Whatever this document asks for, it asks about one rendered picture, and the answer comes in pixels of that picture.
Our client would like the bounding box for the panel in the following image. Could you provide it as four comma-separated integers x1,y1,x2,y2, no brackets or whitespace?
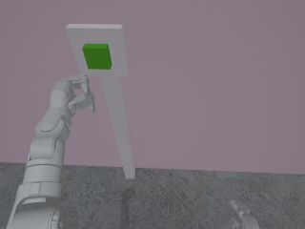
65,24,135,179

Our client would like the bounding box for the button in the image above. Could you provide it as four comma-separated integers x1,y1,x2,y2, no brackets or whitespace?
82,43,112,70

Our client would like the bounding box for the robot left upper arm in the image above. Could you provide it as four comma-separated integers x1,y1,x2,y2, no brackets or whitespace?
9,206,64,229

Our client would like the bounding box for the left robot forearm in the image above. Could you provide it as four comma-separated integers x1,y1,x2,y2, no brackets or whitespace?
6,109,71,229

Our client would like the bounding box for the robot right hand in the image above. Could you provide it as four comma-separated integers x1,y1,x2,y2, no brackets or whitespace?
225,198,260,229

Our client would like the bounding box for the robot left hand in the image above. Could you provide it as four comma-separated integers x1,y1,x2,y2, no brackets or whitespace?
49,73,95,119

